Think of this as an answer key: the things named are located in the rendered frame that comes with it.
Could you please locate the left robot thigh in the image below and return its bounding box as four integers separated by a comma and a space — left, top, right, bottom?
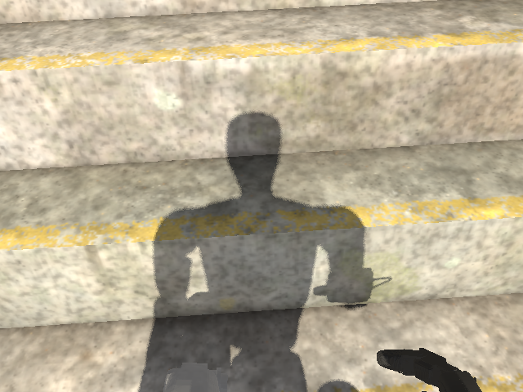
164, 363, 228, 392

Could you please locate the right robot hand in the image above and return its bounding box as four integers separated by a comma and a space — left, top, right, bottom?
377, 348, 482, 392

